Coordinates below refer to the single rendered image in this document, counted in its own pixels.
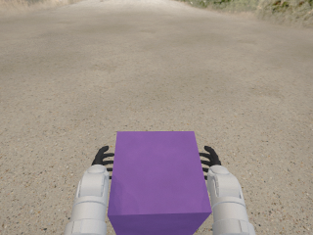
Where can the robot right forearm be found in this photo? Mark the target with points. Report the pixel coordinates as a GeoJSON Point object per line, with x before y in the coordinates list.
{"type": "Point", "coordinates": [227, 203]}

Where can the carton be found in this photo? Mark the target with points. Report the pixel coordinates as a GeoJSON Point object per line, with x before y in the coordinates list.
{"type": "Point", "coordinates": [158, 185]}

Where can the right robot hand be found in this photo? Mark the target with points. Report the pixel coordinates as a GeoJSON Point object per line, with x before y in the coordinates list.
{"type": "Point", "coordinates": [213, 159]}

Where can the left robot hand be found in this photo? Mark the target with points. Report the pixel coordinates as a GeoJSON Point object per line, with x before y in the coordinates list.
{"type": "Point", "coordinates": [100, 156]}

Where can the robot left forearm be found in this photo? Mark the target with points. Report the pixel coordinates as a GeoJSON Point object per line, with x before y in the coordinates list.
{"type": "Point", "coordinates": [90, 202]}

